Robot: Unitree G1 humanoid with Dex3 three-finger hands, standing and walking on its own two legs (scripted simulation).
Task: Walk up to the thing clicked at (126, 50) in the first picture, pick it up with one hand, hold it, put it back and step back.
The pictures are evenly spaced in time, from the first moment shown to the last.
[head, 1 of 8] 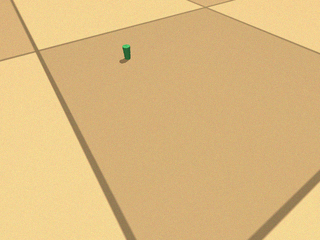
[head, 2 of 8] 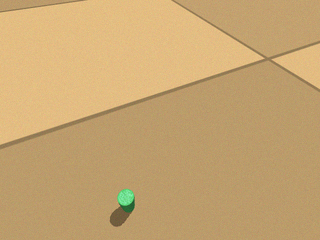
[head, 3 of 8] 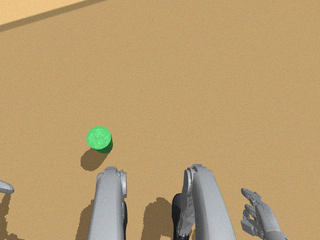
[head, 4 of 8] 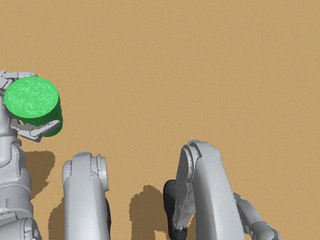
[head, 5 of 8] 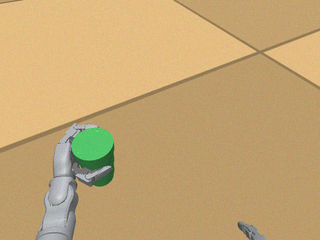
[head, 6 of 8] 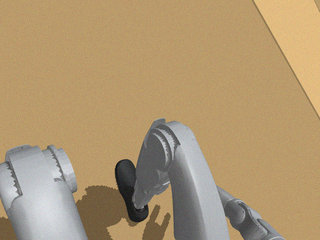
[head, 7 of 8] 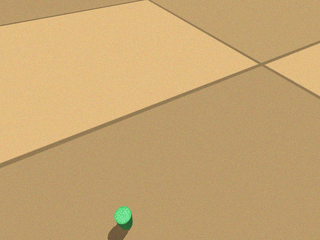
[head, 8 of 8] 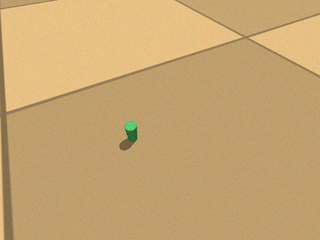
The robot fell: no
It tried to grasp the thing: yes
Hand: left
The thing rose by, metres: 0.68
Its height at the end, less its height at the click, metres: +0.00
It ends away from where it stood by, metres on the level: 0.02
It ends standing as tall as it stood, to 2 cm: yes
